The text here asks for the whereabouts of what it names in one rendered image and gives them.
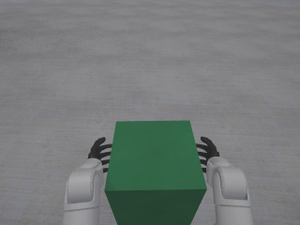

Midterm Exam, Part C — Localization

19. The left robot hand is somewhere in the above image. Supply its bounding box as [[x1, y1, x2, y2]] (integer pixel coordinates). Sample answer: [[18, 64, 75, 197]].
[[88, 137, 113, 173]]

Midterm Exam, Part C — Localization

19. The carton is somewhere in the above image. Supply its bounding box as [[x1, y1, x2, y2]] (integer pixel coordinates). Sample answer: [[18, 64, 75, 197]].
[[104, 120, 207, 225]]

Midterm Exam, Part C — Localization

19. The right robot hand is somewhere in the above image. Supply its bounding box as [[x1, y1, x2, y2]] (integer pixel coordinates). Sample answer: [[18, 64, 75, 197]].
[[196, 136, 219, 173]]

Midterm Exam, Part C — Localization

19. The robot left forearm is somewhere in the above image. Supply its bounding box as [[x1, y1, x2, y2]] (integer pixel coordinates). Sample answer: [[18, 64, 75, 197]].
[[63, 157, 104, 225]]

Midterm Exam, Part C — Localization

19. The robot right forearm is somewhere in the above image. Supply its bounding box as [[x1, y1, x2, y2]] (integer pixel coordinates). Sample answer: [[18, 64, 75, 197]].
[[206, 157, 254, 225]]

